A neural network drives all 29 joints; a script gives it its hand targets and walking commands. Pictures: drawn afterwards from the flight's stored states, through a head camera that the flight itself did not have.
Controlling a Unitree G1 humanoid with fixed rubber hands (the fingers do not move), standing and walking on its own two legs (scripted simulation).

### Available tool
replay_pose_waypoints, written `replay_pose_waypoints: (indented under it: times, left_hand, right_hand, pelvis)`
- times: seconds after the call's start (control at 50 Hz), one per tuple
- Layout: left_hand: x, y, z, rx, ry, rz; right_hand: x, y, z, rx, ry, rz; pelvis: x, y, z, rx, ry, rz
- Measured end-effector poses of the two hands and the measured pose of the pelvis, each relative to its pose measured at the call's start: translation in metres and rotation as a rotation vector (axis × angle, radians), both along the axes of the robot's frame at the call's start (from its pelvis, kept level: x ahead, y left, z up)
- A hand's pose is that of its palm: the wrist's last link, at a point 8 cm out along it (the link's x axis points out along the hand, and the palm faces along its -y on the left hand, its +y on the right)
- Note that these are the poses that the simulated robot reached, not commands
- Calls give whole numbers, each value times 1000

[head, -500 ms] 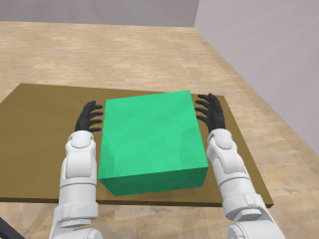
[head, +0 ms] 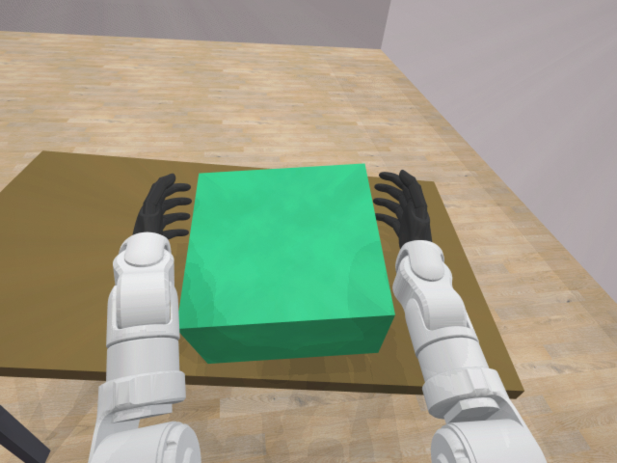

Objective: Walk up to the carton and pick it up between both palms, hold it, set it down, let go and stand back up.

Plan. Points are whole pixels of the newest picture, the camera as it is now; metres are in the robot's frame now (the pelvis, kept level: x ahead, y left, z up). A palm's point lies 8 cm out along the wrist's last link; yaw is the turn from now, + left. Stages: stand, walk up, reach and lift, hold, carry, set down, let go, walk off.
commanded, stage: reach and lift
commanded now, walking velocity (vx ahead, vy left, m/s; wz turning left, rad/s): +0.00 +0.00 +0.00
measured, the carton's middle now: (287, 262) +0.38 +0.01 +0.09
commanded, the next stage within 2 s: hold in 0.44 s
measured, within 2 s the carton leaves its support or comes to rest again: neither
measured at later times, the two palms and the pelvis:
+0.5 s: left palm (151, 234) +0.36 +0.18 +0.16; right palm (415, 228) +0.36 -0.15 +0.17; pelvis +0.00 +0.00 +0.00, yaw +0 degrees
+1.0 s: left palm (146, 229) +0.35 +0.18 +0.17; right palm (415, 224) +0.36 -0.15 +0.18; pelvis -0.01 +0.00 +0.00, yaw +0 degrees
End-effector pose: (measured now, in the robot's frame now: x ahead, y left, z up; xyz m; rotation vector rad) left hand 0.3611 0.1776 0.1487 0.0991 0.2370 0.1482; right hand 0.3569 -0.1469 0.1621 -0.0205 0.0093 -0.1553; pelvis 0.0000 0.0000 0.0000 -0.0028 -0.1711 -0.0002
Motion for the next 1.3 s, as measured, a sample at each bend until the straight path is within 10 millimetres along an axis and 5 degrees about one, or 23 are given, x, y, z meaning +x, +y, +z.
replay_pose_waypoints:
  times: [0.28, 0.56, 1.3]
  left_hand:
    - [0, -8, -2, 21, 10, -18]
    - [-8, 1, 10, -7, -19, 27]
    - [-13, 6, 15, -10, 1, 36]
  right_hand:
    - [-3, -8, -14, 22, 12, -13]
    - [0, 2, 13, -1, -20, 23]
    - [-1, 6, 15, 22, -2, 34]
  pelvis:
    - [1, 8, 0, -4, -2, -5]
    - [-2, 0, -1, -3, -10, 0]
    - [-2, 2, -1, -3, -17, 6]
